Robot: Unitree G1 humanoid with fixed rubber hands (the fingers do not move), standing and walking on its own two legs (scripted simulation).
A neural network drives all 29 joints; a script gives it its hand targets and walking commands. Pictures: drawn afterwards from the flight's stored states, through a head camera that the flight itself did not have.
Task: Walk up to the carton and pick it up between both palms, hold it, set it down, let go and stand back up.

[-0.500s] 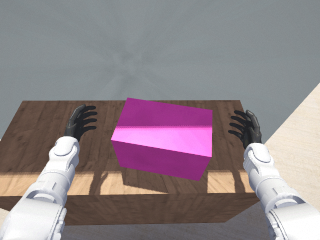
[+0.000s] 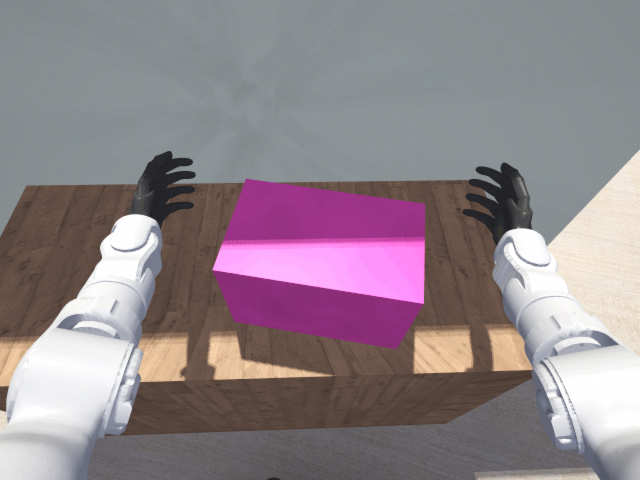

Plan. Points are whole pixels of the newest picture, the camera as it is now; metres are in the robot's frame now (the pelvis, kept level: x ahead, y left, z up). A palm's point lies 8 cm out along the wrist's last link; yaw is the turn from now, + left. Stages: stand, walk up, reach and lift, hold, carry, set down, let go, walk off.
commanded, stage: reach and lift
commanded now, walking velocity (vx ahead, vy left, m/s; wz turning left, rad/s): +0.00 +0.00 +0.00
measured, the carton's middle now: (323, 266) +0.45 -0.03 -0.08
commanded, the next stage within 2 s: none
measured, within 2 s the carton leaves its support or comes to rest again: neither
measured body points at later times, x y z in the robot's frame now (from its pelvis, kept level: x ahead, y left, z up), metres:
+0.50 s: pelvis -0.01 +0.00 -0.03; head +0.14 +0.02 +0.40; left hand +0.48 +0.19 -0.02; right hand +0.42 -0.25 -0.03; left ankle +0.05 +0.10 -0.71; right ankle -0.03 -0.11 -0.71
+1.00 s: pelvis -0.01 +0.01 -0.05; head +0.16 +0.01 +0.36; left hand +0.48 +0.16 -0.06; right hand +0.43 -0.24 -0.06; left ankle +0.05 +0.10 -0.71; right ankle -0.03 -0.11 -0.71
